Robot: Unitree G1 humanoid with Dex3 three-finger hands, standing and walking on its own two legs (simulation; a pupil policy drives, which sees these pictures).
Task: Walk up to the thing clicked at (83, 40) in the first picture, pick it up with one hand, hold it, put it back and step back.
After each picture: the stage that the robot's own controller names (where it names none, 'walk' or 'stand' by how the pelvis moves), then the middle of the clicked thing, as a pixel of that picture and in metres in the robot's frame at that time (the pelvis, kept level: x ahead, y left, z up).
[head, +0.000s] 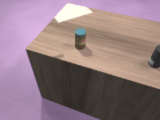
stand; (80, 39) +0.76 +0.01 -0.11
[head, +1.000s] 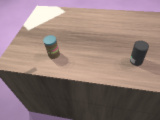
rise first; (51, 47) +0.64 +0.20 -0.10
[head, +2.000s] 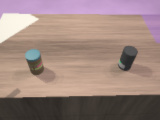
rise first; (35, 62) +0.52 +0.22 -0.09
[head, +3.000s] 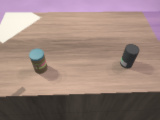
stand; (38, 61) +0.53 +0.21 -0.11
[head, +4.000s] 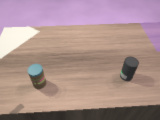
stand; (37, 76) +0.48 +0.22 -0.12
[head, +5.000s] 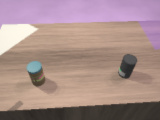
stand; (36, 74) +0.49 +0.22 -0.12
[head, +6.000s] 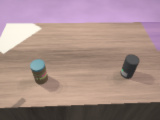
stand; (39, 72) +0.50 +0.21 -0.12
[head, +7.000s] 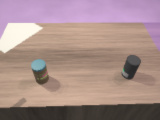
stand; (40, 72) +0.50 +0.20 -0.12
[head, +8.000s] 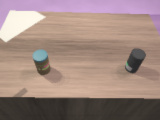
rise first; (42, 62) +0.52 +0.20 -0.11
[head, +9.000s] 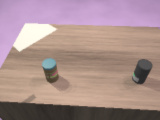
go down; (50, 70) +0.51 +0.19 -0.11
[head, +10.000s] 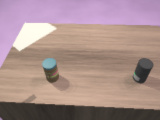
go down; (51, 70) +0.51 +0.19 -0.11
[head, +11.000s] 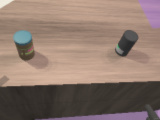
go down; (24, 46) +0.54 +0.17 -0.06
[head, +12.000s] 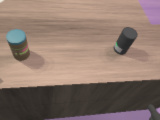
go down; (19, 45) +0.53 +0.18 -0.04
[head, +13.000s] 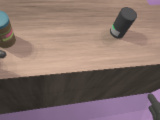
close in; (1, 30) +0.54 +0.19 +0.00
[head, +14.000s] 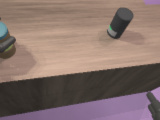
close; (1, 41) +0.50 +0.19 +0.00
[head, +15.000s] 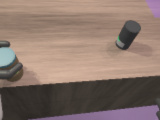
lift; (9, 65) +0.42 +0.20 -0.01
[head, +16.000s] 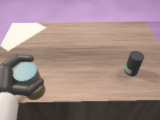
lift; (30, 81) +0.33 +0.17 +0.09
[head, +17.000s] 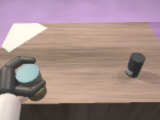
hold; (32, 83) +0.33 +0.16 +0.08
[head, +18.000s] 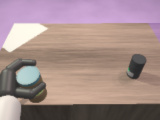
hold; (33, 85) +0.32 +0.16 +0.07
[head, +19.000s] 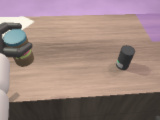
crouch; (20, 48) +0.45 +0.19 +0.10
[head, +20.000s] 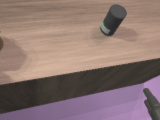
lower; out of the picture +0.52 +0.20 -0.02
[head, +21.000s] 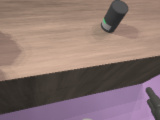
lower; out of the picture +0.53 +0.21 +0.00
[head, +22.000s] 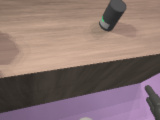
lower; out of the picture +0.53 +0.21 +0.01
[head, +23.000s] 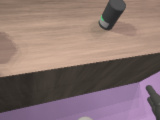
lower; out of the picture +0.54 +0.21 +0.01
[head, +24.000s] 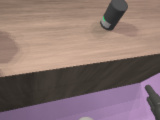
loosen; out of the picture +0.54 +0.21 +0.01
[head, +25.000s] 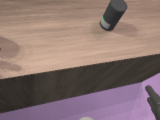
withdraw; out of the picture +0.53 +0.20 +0.01
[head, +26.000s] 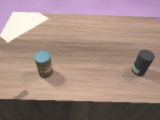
sink last; (44, 64) +0.50 +0.18 -0.06
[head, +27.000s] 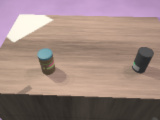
stand; (46, 62) +0.53 +0.19 -0.06
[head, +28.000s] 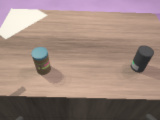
stand; (41, 61) +0.50 +0.19 -0.05
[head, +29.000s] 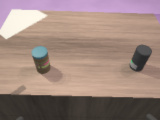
stand; (41, 60) +0.51 +0.19 -0.05
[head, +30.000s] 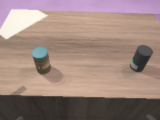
stand; (41, 60) +0.51 +0.19 -0.05
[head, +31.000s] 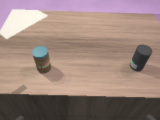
stand; (42, 60) +0.52 +0.19 -0.05
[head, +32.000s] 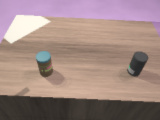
stand; (44, 64) +0.52 +0.19 -0.09
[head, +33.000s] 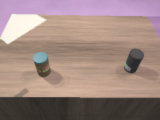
walk; (42, 64) +0.52 +0.19 -0.11
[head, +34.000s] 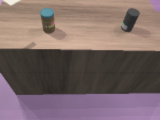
walk; (48, 21) +0.72 +0.18 -0.09
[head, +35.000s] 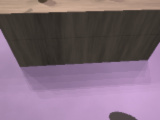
walk; out of the picture +1.06 +0.28 -0.09
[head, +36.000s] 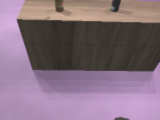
stand; (59, 3) +1.15 +0.18 -0.12
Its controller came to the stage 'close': yes
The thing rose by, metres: 0.21
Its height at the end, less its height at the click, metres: +0.00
